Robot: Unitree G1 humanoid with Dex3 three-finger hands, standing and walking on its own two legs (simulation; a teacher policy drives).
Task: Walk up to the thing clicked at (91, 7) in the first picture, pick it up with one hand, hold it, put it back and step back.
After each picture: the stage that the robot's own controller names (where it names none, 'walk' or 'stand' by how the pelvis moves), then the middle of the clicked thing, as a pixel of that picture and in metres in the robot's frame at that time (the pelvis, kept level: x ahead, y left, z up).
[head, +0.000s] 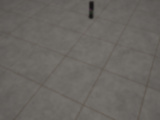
stand; (91, 10) +2.10 -0.10 -0.65
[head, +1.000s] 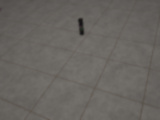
walk; (81, 27) +1.95 +0.20 -0.64
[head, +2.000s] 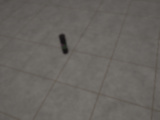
walk; (63, 44) +1.33 +0.35 -0.65
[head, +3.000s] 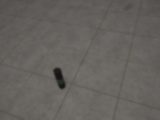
walk; (59, 78) +0.85 +0.30 -0.65
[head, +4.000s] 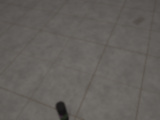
walk; (62, 113) +0.52 +0.22 -0.64
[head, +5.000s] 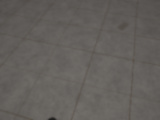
stand; out of the picture +0.42 +0.22 -0.66
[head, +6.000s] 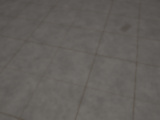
stand; out of the picture +0.40 +0.21 -0.66
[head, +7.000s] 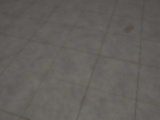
stand; out of the picture +0.41 +0.19 -0.66
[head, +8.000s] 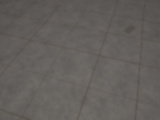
stand; out of the picture +0.41 +0.19 -0.66
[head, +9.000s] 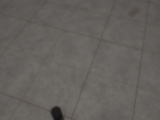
go down; (58, 117) +0.42 +0.18 -0.65
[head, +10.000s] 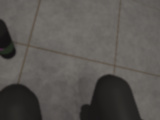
go down; (2, 42) +0.49 +0.25 -0.23
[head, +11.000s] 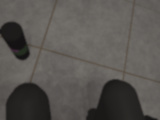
close in; (17, 44) +0.49 +0.25 -0.25
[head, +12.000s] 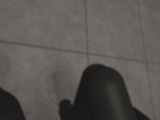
close in; out of the picture +0.46 +0.30 -0.16
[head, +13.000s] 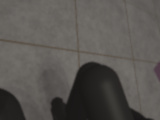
close; out of the picture +0.46 +0.31 -0.16
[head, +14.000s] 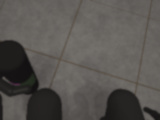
lift; (21, 74) +0.34 +0.21 -0.02
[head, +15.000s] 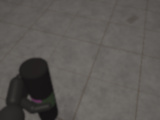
hold; (42, 94) +0.30 +0.14 +0.05
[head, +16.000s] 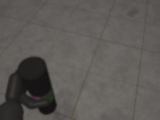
hold; (41, 90) +0.31 +0.15 +0.04
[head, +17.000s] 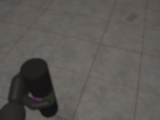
hold; (43, 92) +0.32 +0.14 +0.04
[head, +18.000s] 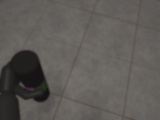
crouch; (34, 81) +0.36 +0.16 -0.02
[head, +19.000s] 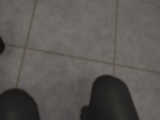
lower; out of the picture +0.49 +0.24 -0.06
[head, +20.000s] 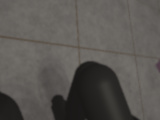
lower; out of the picture +0.44 +0.31 -0.17
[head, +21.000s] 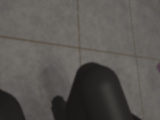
lower; out of the picture +0.44 +0.31 -0.17
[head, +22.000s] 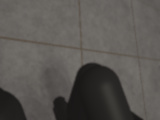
lower; out of the picture +0.43 +0.31 -0.17
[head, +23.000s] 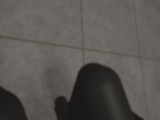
lower; out of the picture +0.43 +0.31 -0.17
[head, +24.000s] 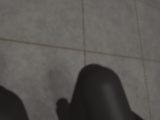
open; out of the picture +0.44 +0.30 -0.17
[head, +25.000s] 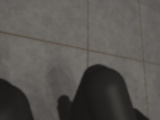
stand; out of the picture +0.42 +0.30 -0.17
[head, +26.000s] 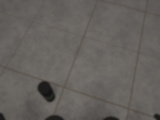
stand; (47, 92) +0.43 +0.20 -0.47
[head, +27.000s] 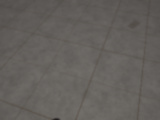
stand; out of the picture +0.41 +0.18 -0.60
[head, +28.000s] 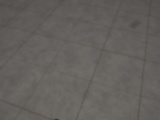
stand; out of the picture +0.40 +0.18 -0.60
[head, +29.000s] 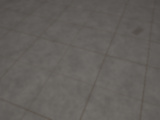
stand; out of the picture +0.41 +0.17 -0.64
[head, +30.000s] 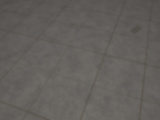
stand; out of the picture +0.40 +0.17 -0.66
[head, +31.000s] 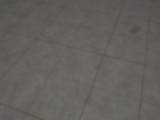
stand; out of the picture +0.39 +0.18 -0.66
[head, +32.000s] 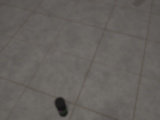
walk; (61, 107) +0.45 +0.18 -0.64
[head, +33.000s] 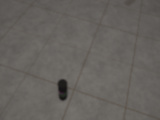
walk; (62, 90) +0.60 +0.13 -0.64
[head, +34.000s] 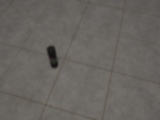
walk; (52, 57) +0.86 +0.28 -0.63
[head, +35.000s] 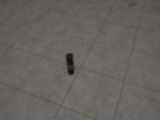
stand; (70, 64) +1.01 +0.18 -0.64
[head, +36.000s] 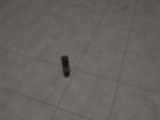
stand; (65, 66) +1.03 +0.19 -0.66
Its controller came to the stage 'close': yes
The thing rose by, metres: 0.67
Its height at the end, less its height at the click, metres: +0.00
